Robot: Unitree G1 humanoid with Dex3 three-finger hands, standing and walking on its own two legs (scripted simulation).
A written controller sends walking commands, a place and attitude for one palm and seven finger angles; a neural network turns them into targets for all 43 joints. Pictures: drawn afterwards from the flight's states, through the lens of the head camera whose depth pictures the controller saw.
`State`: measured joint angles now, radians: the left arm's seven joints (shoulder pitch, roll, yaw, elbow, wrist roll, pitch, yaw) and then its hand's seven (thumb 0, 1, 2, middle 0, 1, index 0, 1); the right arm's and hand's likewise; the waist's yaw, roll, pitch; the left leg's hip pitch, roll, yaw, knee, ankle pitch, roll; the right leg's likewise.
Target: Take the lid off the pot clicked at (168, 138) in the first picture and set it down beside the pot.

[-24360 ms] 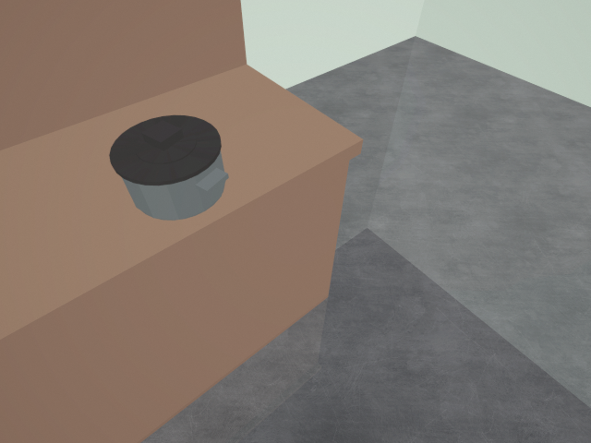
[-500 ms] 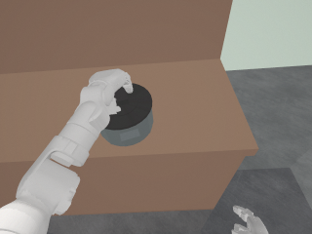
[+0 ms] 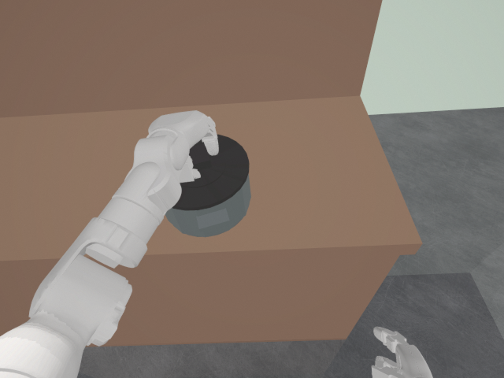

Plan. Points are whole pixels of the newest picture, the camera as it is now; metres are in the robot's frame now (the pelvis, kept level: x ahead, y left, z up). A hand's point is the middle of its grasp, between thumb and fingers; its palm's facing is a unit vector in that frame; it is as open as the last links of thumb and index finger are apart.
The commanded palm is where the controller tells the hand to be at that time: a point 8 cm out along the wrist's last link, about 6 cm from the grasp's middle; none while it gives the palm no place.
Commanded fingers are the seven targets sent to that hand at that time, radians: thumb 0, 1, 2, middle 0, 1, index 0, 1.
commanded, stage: close the fingers and squeeze the knob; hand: left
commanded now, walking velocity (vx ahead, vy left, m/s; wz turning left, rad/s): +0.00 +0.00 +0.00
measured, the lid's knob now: (195, 158) +0.46 +0.11 +0.10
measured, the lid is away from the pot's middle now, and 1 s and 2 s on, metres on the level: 0.01 0.01 0.01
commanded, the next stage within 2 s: lift the lid straight up in 0.68 s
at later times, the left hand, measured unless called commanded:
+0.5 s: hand (188, 161) +0.43 +0.12 +0.12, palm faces -0.29 -0.12 -0.95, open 7.9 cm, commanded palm +0.41 +0.13 +0.19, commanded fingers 0.00 0.47 0.99 -0.78 -0.95 -0.82 -0.98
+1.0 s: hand (186, 163) +0.42 +0.12 +0.13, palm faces -0.30 -0.10 -0.95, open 7.8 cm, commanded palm +0.41 +0.13 +0.21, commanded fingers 0.00 0.58 1.05 -0.82 -0.97 -0.87 -1.00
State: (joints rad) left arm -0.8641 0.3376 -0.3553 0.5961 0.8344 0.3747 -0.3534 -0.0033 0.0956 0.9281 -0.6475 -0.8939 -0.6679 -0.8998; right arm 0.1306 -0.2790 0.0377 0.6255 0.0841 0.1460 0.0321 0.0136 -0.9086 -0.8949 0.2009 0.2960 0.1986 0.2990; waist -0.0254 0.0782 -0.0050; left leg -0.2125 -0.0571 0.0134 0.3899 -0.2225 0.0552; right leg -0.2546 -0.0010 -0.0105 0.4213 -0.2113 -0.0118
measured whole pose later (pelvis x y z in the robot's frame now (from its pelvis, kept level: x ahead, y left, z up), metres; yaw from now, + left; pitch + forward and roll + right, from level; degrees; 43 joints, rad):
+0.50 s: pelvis +0.00 +0.00 +0.00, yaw +0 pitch +2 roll +0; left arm -0.82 0.35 -0.34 0.54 0.83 0.38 -0.35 -0.01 0.15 0.85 -0.63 -0.88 -0.67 -0.90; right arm 0.13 -0.28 0.04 0.62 0.08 0.15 0.04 0.01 -0.91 -0.89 0.20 0.30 0.20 0.30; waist -0.03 0.08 -0.01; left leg -0.20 -0.06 0.02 0.39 -0.22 0.06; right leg -0.25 0.00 -0.01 0.42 -0.21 -0.01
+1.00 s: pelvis +0.00 +0.00 +0.00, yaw +0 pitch +2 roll +0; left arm -0.83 0.36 -0.38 0.52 0.82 0.40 -0.36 0.00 0.16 0.86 -0.63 -0.87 -0.69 -0.92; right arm 0.10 -0.28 0.04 0.63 0.08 0.14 0.03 0.01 -0.91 -0.89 0.20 0.30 0.20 0.30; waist -0.02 0.08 0.01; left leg -0.20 -0.06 0.01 0.39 -0.22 0.05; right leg -0.24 0.00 -0.02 0.42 -0.21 -0.01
